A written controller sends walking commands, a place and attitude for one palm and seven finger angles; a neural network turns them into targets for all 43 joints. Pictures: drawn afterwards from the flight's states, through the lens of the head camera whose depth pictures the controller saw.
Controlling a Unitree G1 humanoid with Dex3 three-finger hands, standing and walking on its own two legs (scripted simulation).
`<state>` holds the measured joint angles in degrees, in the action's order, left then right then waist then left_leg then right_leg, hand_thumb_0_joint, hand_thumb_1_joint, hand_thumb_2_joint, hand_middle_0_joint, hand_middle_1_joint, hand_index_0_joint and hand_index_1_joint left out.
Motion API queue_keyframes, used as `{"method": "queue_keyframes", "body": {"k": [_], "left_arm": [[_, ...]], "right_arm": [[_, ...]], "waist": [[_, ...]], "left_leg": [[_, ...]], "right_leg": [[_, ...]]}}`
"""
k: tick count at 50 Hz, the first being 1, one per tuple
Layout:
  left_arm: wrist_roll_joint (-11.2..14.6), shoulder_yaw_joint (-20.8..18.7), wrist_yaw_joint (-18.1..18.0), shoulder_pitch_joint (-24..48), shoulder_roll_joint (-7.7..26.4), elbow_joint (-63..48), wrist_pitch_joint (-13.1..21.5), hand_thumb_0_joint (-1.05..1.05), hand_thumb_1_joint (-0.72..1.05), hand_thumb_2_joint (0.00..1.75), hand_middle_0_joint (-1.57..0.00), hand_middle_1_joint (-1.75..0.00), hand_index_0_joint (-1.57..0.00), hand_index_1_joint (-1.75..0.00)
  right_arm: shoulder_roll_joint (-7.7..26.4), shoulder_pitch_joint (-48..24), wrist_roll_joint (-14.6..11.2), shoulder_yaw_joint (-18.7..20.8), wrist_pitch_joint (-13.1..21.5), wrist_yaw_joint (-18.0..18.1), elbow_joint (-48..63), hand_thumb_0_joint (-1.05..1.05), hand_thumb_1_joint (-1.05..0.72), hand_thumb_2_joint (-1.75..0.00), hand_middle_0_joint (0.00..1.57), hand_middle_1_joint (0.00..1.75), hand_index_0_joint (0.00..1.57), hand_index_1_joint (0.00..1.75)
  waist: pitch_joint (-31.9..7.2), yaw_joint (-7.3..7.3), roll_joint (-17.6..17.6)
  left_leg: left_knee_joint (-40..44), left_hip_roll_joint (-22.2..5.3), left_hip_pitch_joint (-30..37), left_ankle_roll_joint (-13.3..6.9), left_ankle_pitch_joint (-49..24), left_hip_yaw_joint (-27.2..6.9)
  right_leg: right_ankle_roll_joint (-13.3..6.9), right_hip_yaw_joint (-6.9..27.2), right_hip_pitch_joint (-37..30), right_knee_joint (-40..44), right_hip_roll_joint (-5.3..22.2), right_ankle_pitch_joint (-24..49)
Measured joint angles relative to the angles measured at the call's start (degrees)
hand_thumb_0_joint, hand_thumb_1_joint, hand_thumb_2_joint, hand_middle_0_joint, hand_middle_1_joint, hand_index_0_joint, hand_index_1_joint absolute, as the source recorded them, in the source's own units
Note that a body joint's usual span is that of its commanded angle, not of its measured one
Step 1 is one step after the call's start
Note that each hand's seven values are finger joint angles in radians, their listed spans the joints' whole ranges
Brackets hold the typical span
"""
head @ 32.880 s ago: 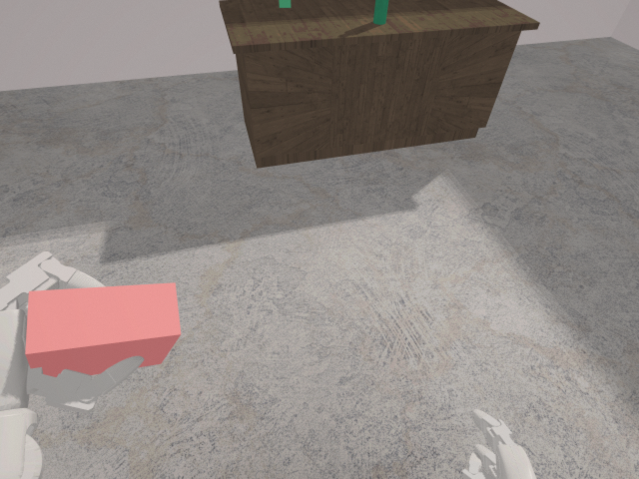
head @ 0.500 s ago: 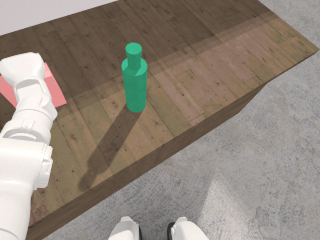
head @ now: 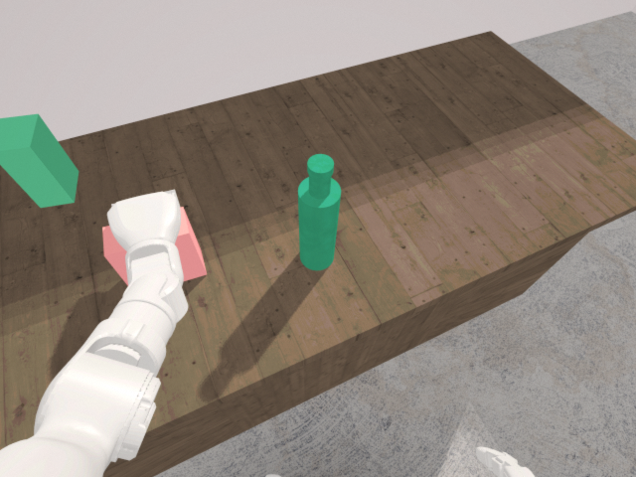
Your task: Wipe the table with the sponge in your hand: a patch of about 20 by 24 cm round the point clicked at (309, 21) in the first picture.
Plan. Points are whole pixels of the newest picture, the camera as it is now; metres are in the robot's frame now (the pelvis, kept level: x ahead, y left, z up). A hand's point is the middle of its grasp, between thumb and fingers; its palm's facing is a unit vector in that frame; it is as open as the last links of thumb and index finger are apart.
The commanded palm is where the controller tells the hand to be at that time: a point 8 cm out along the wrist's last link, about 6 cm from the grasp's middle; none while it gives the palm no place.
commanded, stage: wipe back along the third lane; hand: left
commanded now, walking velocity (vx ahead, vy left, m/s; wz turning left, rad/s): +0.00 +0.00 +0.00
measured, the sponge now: (162, 259) +0.42 +0.26 -0.04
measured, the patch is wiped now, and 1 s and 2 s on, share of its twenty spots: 1.00 1.00 1.00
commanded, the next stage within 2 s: slide back across to the middle lane in 0.98 s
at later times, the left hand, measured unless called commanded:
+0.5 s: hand (165, 270) +0.38 +0.23 -0.01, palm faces -0.07 +0.02 -1.00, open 9.6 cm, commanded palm +0.33 +0.21 +0.02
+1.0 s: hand (175, 298) +0.34 +0.21 -0.01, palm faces -0.06 +0.01 -1.00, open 9.6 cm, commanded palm +0.30 +0.19 +0.02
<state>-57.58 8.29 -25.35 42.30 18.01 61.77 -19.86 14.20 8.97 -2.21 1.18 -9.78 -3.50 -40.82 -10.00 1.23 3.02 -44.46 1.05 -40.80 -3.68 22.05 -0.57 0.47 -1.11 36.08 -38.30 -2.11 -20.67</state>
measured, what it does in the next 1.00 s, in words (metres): stands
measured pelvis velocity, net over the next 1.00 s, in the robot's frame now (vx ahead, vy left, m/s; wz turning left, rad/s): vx -0.02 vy -0.02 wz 0.01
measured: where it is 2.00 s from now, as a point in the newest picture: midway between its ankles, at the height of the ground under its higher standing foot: outside the picture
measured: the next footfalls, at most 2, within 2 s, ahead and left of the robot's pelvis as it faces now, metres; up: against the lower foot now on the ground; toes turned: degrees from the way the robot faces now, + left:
none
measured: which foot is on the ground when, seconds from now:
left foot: down 0.00-1.00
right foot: down 0.00-1.00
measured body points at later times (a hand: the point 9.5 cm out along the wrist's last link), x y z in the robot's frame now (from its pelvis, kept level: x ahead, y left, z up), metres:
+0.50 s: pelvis -0.01 -0.01 +0.01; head +0.04 -0.01 +0.45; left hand +0.38 +0.23 +0.05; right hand +0.08 -0.25 -0.13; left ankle -0.02 +0.07 -0.71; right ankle -0.04 -0.14 -0.71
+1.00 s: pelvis -0.02 -0.02 +0.01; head +0.01 -0.03 +0.46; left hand +0.34 +0.20 +0.05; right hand +0.15 -0.24 -0.11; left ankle -0.02 +0.07 -0.71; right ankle -0.04 -0.14 -0.71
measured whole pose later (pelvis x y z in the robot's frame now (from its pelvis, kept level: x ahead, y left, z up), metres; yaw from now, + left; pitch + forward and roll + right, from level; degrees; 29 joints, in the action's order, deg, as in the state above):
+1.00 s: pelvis -0.02 -0.02 +0.01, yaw +1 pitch +11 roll -2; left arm -56.7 14.3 -28.1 27.6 10.3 51.4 -24.9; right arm 13.1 6.4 -3.5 1.1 -9.9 -2.9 -41.6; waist -9.5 -1.9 3.4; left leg -40.3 1.2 -32.1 -2.5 19.6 -0.5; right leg -0.7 -1.0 28.6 -36.7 -1.9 -19.6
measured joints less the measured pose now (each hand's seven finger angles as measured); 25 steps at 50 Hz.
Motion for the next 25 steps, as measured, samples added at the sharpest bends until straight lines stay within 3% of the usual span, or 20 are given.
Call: {"method": "queue_keyframes", "body": {"k": [25], "left_arm": [[1.19, 2.08, -2.57, -6.71, -3.32, -3.1, -1.66, 0.0, -0.45, 1.1, -0.74, -1.42, -0.73, -1.47]], "right_arm": [[-0.49, 2.9, -0.81, 0.37, -0.05, 0.49, -3.13, 0.01, -0.91, -0.9, 0.2, 0.3, 0.2, 0.3]], "waist": [[0.73, -0.62, 0.61]], "left_leg": [[2.48, 0.05, 4.29, 0.38, -1.92, 0.54]], "right_leg": [[-0.43, 0.53, -3.5, 1.11, 0.13, 1.36]]}}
